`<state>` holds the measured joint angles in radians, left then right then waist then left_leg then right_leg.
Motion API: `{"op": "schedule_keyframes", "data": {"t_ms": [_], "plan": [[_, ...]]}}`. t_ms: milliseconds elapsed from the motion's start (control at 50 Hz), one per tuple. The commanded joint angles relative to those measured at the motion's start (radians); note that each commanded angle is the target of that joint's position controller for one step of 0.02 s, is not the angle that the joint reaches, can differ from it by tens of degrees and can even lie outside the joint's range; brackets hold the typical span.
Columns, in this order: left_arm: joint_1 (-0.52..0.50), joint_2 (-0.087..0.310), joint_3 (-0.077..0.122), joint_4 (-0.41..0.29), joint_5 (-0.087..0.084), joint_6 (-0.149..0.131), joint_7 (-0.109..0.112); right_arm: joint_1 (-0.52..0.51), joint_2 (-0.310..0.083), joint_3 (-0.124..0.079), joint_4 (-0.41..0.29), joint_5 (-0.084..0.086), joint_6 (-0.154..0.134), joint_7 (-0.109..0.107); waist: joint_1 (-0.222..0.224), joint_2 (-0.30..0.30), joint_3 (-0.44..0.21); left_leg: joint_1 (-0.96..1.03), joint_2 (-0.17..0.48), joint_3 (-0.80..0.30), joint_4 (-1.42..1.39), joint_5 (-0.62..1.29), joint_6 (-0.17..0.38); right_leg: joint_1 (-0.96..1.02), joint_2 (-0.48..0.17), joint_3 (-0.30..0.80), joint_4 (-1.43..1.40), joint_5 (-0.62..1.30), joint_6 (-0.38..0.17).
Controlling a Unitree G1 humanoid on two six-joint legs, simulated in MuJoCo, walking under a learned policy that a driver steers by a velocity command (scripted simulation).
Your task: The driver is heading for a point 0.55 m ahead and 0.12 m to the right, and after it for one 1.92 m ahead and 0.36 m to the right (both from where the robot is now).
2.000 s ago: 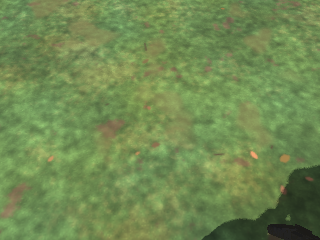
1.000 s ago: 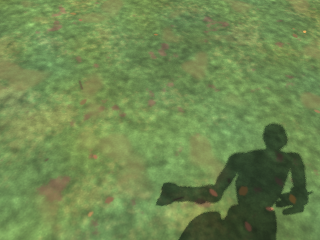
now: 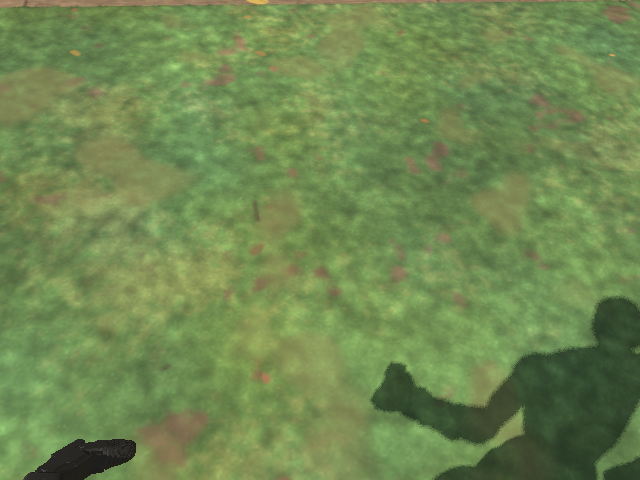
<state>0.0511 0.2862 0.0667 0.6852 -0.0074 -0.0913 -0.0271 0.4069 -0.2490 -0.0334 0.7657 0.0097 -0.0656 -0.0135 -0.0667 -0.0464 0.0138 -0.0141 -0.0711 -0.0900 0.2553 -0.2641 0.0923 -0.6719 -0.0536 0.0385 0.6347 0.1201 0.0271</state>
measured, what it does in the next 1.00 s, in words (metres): walks ahead, turning right: right foot, then left foot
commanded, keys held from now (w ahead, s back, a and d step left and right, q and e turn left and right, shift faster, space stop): w+e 0.70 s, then w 0.16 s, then w+q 0.14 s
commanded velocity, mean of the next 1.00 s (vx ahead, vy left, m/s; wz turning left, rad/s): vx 0.49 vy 0.00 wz -0.34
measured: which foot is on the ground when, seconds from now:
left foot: down 0.00-0.18, up 0.20-0.62, down 0.64-1.00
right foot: up 0.00-0.16, down 0.18-0.64, up 0.66-1.00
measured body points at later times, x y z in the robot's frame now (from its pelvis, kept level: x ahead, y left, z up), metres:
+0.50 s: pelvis +0.31 -0.04 +0.00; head +0.35 -0.05 +0.44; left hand +0.42 +0.22 -0.12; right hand +0.47 -0.33 -0.08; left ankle +0.51 +0.11 -0.69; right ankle +0.27 -0.12 -0.75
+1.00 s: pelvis +0.58 -0.07 +0.00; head +0.61 -0.08 +0.45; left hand +0.88 +0.06 -0.08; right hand +0.47 -0.33 -0.12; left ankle +0.58 +0.06 -0.75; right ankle +0.65 -0.27 -0.70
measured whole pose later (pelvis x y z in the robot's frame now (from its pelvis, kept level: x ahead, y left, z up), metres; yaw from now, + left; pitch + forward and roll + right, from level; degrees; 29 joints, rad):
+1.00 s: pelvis +0.58 -0.07 +0.00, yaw -24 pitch +2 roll +1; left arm 0.09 0.28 0.04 0.65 -0.01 -0.06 -0.02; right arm 0.41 -0.28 -0.05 0.80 0.02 -0.08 0.01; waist -0.10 -0.04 0.02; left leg -0.08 -0.03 0.03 0.28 -0.23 0.03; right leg -0.62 -0.08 0.06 0.71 -0.09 0.02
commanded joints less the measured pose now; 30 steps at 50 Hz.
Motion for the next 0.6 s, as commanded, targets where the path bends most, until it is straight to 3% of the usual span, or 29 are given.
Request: {"op": "schedule_keyframes", "data": {"t_ms": [20,80,120,160,180,200,220,240,260,280,300,320,380,420,480,540,600], "plan": [[-0.185,0.036,-0.006,-0.102,-0.014,-0.021,-0.021,0.056,-0.17,-0.046,-0.018,0.001,-0.01,-0.006,-0.046,0.132,0.085,-0.017,0.244,-0.085,-0.094,0.25,0.083,-0.018,0.014,-0.045,-0.089,0.056,-0.022],[-0.222,0.041,-0.011,-0.121,-0.018,-0.03,-0.043,0.07,-0.179,-0.049,0.005,-0.003,0.001,-0.004,-0.05,0.125,0.1,0.093,0.285,-0.059,-0.053,0.39,0.082,-0.051,0.029,-0.069,-0.136,-0.026,-0.07],[-0.176,0.061,-0.003,-0.114,-0.015,-0.032,-0.051,0.05,-0.197,-0.053,0.006,-0.003,0.007,-0.009,-0.015,0.143,0.05,0.145,0.287,-0.019,0.036,0.711,0.064,0.032,0.071,-0.101,-0.147,-0.112,-0.112],[-0.014,0.117,0.023,-0.075,-0.011,-0.024,-0.043,0.03,-0.218,-0.057,-0.001,-0.012,0.019,-0.018,0.071,0.174,-0.083,0.186,0.268,0.022,0.248,1.121,0.041,0.236,0.145,-0.144,-0.13,-0.187,-0.161],[0.144,0.148,0.038,-0.041,-0.012,-0.019,-0.033,-0.011,-0.227,-0.056,-0.014,-0.015,0.023,-0.02,0.163,0.16,-0.17,0.082,0.243,0.059,0.447,1.143,0.012,0.476,0.128,-0.114,-0.158,-0.113,-0.199],[0.325,0.212,0.05,-0.014,-0.001,-0.009,-0.018,-0.018,-0.189,-0.04,-0.049,-0.042,0.015,-0.024,0.213,0.026,-0.312,-0.173,0.194,0.081,0.766,0.768,-0.018,0.82,-0.063,0.154,-0.112,-0.067,-0.269],[0.343,0.243,0.056,0.0,-0.01,-0.014,-0.027,0.132,-0.072,-0.007,-0.05,-0.037,-0.004,-0.002,0.107,-0.234,-0.426,-0.608,-0.014,0.024,1.115,-0.267,-0.101,1.168,-0.296,0.696,-0.182,-0.272,-0.462],[0.35,0.152,0.042,0.006,-0.026,-0.003,-0.018,0.018,-0.173,-0.019,-0.062,-0.01,-0.035,0.012,0.183,-0.1,-0.38,-0.716,0.025,-0.073,1.173,-0.249,-0.084,1.137,-0.257,0.725,-0.287,-0.431,-0.411],[0.284,0.142,0.036,-0.01,-0.017,0.004,-0.007,-0.107,-0.199,-0.027,-0.108,0.023,-0.057,0.022,0.179,-0.051,-0.213,-0.772,0.075,-0.061,1.139,-0.159,-0.076,0.989,-0.229,0.583,-0.326,-0.413,-0.368],[0.228,0.142,0.033,-0.024,-0.009,0.007,-0.003,-0.161,-0.187,-0.021,-0.124,0.012,-0.073,0.019,0.144,0.064,-0.123,-0.743,0.11,-0.04,1.066,-0.097,-0.072,0.821,-0.192,0.501,-0.358,-0.311,-0.347],[0.191,0.132,0.029,-0.035,-0.002,0.007,-0.002,-0.18,-0.183,-0.026,-0.129,-0.01,-0.077,0.015,0.108,0.106,-0.063,-0.705,0.13,-0.027,0.998,-0.068,-0.083,0.696,-0.156,0.442,-0.381,-0.2,-0.341],[0.174,0.126,0.024,-0.046,0.01,0.006,0.002,-0.156,-0.177,-0.029,-0.135,-0.018,-0.071,0.015,0.069,0.075,-0.055,-0.649,0.148,-0.029,0.965,-0.052,-0.093,0.613,-0.131,0.403,-0.406,-0.132,-0.346],[0.166,0.12,0.023,-0.039,-0.008,0.006,0.012,-0.131,-0.142,-0.021,-0.142,-0.031,-0.044,0.008,0.033,0.023,-0.026,-0.611,0.173,0.006,0.818,-0.049,-0.142,0.466,-0.093,0.31,-0.438,-0.038,-0.352],[0.185,0.152,0.032,-0.03,-0.011,0.009,0.023,-0.212,-0.112,-0.007,-0.173,-0.037,-0.039,0.004,0.053,0.013,-0.001,-0.583,0.16,0.038,0.667,0.06,-0.167,0.377,-0.051,0.243,-0.445,-0.016,-0.33],[0.247,0.168,0.038,-0.007,-0.021,0.025,0.034,-0.347,-0.084,0.004,-0.198,-0.03,-0.048,0.01,0.117,0.0,-0.008,-0.465,0.1,0.055,0.411,0.316,-0.175,0.323,0.009,0.194,-0.406,-0.083,-0.265],[0.305,0.169,0.038,0.012,-0.03,0.039,0.038,-0.404,-0.114,-0.008,-0.215,-0.007,-0.055,0.02,0.139,-0.026,-0.026,-0.425,0.071,0.022,0.296,0.348,-0.168,0.402,-0.02,0.273,-0.344,-0.185,-0.238],[0.3,0.163,0.039,0.009,-0.025,0.049,0.042,-0.371,-0.16,-0.033,-0.213,0.001,-0.064,0.025,0.102,-0.06,-0.039,-0.371,0.074,-0.004,0.235,0.231,-0.125,0.497,-0.062,0.371,-0.239,-0.229,-0.205]]}}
